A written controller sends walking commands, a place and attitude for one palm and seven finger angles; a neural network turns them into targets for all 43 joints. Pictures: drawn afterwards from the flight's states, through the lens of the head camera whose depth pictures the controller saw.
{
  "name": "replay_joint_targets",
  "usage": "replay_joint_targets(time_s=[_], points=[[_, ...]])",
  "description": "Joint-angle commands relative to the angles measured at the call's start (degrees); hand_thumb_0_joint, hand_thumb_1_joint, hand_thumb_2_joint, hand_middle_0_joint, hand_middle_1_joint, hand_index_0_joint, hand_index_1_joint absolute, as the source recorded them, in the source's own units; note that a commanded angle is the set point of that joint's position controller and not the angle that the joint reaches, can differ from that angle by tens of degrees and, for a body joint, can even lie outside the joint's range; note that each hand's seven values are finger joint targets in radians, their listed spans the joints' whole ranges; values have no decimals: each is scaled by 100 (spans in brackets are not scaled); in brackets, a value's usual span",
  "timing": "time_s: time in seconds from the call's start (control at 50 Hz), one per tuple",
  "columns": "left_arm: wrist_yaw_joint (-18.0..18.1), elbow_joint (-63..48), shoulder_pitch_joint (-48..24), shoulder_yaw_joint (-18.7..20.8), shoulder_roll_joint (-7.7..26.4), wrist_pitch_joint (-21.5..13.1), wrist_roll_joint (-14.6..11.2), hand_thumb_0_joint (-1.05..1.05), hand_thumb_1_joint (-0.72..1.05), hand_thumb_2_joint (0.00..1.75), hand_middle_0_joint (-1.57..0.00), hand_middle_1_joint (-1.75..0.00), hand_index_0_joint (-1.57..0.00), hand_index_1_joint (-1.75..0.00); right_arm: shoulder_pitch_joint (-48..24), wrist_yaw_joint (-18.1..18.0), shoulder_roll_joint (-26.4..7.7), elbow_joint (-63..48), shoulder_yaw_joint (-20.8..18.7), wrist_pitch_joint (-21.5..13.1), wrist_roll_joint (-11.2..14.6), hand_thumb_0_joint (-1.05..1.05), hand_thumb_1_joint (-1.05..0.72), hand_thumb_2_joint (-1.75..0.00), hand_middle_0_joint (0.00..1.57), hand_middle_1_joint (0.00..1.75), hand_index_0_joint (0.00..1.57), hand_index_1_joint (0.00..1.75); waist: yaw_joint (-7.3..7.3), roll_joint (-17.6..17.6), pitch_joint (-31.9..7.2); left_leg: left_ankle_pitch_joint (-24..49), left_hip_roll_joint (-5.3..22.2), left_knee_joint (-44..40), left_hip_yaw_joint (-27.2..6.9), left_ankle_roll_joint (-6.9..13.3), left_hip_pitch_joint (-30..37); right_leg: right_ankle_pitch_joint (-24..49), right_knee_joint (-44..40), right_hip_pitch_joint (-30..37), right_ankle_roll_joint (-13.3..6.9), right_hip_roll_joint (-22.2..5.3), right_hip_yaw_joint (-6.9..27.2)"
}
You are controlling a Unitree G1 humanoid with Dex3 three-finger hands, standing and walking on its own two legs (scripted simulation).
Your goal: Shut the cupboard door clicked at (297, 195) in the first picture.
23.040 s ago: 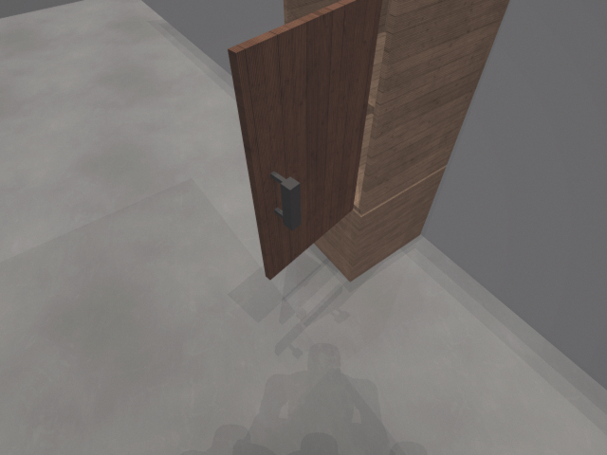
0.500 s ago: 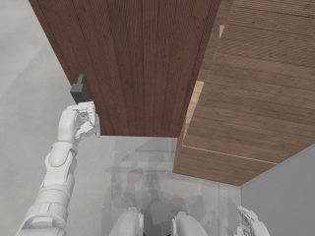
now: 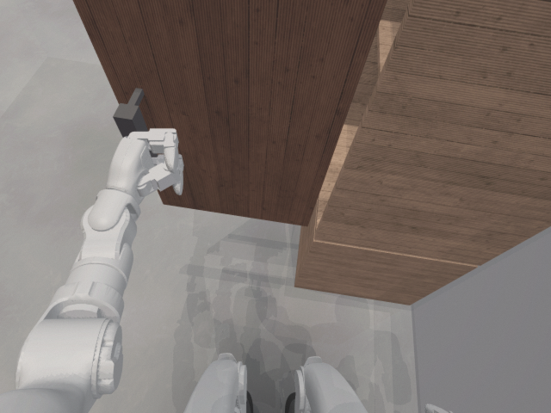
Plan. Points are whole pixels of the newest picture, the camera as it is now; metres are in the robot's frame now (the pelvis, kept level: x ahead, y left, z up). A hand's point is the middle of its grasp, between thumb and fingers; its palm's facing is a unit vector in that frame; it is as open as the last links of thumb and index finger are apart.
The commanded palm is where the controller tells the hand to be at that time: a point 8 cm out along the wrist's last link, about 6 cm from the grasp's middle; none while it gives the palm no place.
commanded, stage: push the door shut along its arc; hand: left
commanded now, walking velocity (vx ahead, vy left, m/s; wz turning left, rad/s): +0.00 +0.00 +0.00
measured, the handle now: (143, 130) +0.52 +0.20 +0.05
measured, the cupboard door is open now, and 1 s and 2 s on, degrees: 90 72 60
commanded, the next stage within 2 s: pull the fist back off the door in 1.20 s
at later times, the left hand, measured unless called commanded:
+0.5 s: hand (205, 136) +0.51 +0.11 +0.05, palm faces -0.29 -0.96 -0.02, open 3.1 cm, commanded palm +0.51 +0.15 +0.05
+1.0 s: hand (221, 118) +0.55 +0.08 +0.06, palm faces -0.38 -0.92 -0.03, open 3.5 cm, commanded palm +0.57 +0.10 +0.05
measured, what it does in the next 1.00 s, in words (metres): stands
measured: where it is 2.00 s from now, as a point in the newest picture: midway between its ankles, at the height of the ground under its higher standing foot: outside the picture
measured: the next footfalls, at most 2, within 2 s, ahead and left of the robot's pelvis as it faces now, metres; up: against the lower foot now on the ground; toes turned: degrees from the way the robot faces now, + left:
none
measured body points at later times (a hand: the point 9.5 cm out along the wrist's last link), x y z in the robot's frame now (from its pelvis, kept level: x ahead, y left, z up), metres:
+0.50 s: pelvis +0.00 -0.01 -0.01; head +0.14 +0.01 +0.42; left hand +0.52 +0.16 +0.06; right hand +0.01 -0.28 -0.12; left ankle +0.04 +0.06 -0.63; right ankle +0.02 -0.11 -0.63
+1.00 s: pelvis +0.00 -0.02 -0.03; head +0.17 +0.01 +0.38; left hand +0.56 +0.13 +0.06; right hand +0.00 -0.29 -0.13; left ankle +0.04 +0.06 -0.63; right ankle +0.02 -0.11 -0.63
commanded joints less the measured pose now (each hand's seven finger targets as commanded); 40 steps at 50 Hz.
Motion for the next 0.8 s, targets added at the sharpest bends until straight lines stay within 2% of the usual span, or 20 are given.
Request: replay_joint_targets(time_s=[0.0,0.06,0.14,0.16,0.24,0.28,0.3,0.32,0.34,0.36,0.42,0.46,0.5,0.52,0.56,0.62,0.68,0.72,0.76,0.78], points=[[69,-817,-2986,221,897,-345,-3,0,90,90,-130,-150,-130,-150,616,-60,-1064,-382,-369,-126,-42,0,-90,-90,20,30,20,30,-322,366,-2339,1344,374,-1121,-1253,-494,2795,925,-679,-246,-102,-88,283],[100,-619,-2962,573,1282,-371,45,0,90,90,-130,-150,-130,-150,694,-38,-1097,-437,-351,-88,-68,0,-90,-90,20,30,20,30,-263,316,-2538,1482,353,-1050,-1176,-471,2662,986,-658,-63,-103,-72,319],[-26,-530,-3564,210,1006,-433,120,0,90,90,-130,-150,-130,-150,771,-7,-1074,-405,-346,-70,-79,0,-90,-90,20,30,20,30,-506,462,-2462,1456,370,-940,-1202,-443,2665,971,-633,-338,-87,-61,341],[-53,-461,-3479,411,1266,-430,147,0,90,90,-130,-150,-130,-150,796,-7,-1109,-386,-352,-55,-84,0,-90,-90,20,30,20,30,-415,575,-2572,1560,384,-912,-1185,-467,2705,1009,-615,-301,-101,-56,347],[-201,-468,-3673,475,1411,-370,110,0,90,90,-130,-150,-130,-150,912,-7,-1119,-412,-336,-3,-82,0,-90,-90,20,30,20,30,-470,576,-2874,1904,377,-794,-1169,-437,2758,1199,-568,-198,-106,-36,361],[-260,-338,-3613,468,1399,-278,103,0,90,90,-130,-150,-130,-150,938,8,-1110,-405,-328,32,-67,0,-90,-90,20,30,20,30,-483,535,-2831,1934,389,-778,-1149,-424,2723,1234,-613,-183,-93,-26,358],[-278,-297,-3759,403,1363,-221,107,0,90,90,-130,-150,-130,-150,935,6,-1102,-398,-311,43,-64,0,-90,-90,20,30,20,30,-551,581,-2757,1897,374,-727,-1088,-394,2608,1242,-623,-199,-84,-20,378],[-270,-108,-3766,561,1545,-145,117,0,90,90,-130,-150,-130,-150,975,4,-1110,-382,-298,62,-58,0,-90,-90,20,30,20,30,-545,422,-2636,1744,360,-693,-1037,-363,2352,1185,-644,-99,-78,-9,402],[-288,-120,-3954,525,1545,-134,138,0,90,90,-130,-150,-130,-150,1012,-9,-1112,-376,-289,49,-66,0,-90,-90,20,30,20,30,-633,447,-2638,1813,362,-647,-1046,-339,2349,1223,-611,-179,-80,-3,386],[-276,-62,-3902,699,1750,-99,149,0,90,90,-130,-150,-130,-150,1032,-18,-1128,-372,-288,64,-60,0,-90,-90,20,30,20,30,-581,390,-2667,1833,359,-610,-988,-328,2235,1279,-626,-58,-74,-3,426],[-315,-87,-4067,743,1883,-38,192,0,90,90,-130,-150,-130,-150,1053,-10,-1106,-410,-257,73,-79,0,-90,-90,20,30,20,30,-599,523,-2789,1912,339,-491,-899,-304,2050,1399,-581,65,-71,7,482],[-370,-156,-4042,737,1880,-73,197,0,90,90,-130,-150,-130,-150,1088,11,-1101,-429,-262,66,-96,0,-90,-90,20,30,20,30,-520,740,-3017,2219,343,-474,-948,-341,2320,1543,-511,32,-90,16,454],[-448,-161,-3972,696,1861,-28,205,0,90,90,-130,-150,-130,-150,1083,22,-1114,-431,-278,83,-84,0,-90,-90,20,30,20,30,-552,745,-3064,2288,361,-431,-934,-345,2378,1608,-518,-27,-80,22,456],[-488,-194,-4163,574,1770,-4,211,0,90,90,-130,-150,-130,-150,1108,15,-1107,-412,-274,87,-85,0,-90,-90,20,30,20,30,-662,594,-3030,2214,365,-395,-927,-315,2297,1607,-536,-21,-57,30,471],[-534,-186,-4466,369,1587,43,218,0,90,90,-130,-150,-130,-150,1123,10,-1096,-358,-275,71,-80,0,-90,-90,20,30,20,30,-750,705,-2977,2236,369,-361,-953,-304,2373,1586,-525,-195,-52,36,447],[-576,-112,-4631,332,1604,165,214,0,90,90,-130,-150,-130,-150,1127,-11,-1125,-325,-279,59,-71,0,-90,-90,20,30,20,30,-802,690,-2930,2047,342,-329,-922,-280,2257,1473,-594,-198,-59,38,478],[-621,83,-5138,172,1529,270,201,0,90,90,-130,-150,-130,-150,1143,-61,-1149,-185,-245,-4,-76,0,-90,-90,20,30,20,30,-1006,631,-2703,1760,365,-235,-949,-238,2095,1215,-608,-487,-49,44,462],[-644,237,-5348,179,1612,352,196,0,90,90,-130,-150,-130,-150,1165,-96,-1171,-149,-211,-59,-74,0,-90,-90,20,30,20,30,-1057,584,-2614,1624,355,-181,-928,-208,1868,1105,-603,-490,-52,46,482],[-697,197,-5559,102,1537,358,181,0,90,90,-130,-150,-130,-150,1144,-103,-1163,-123,-204,-139,-95,0,-90,-90,20,30,20,30,-1055,822,-2868,1743,332,-95,-927,-208,2004,1149,-536,-563,-65,45,482],[-717,238,-5610,208,1679,376,176,0,90,90,-130,-150,-130,-150,1168,-118,-1182,-97,-198,-162,-106,0,-90,-90,20,30,20,30,-1059,759,-2927,1766,344,-65,-947,-209,1983,1155,-509,-549,-66,48,470]])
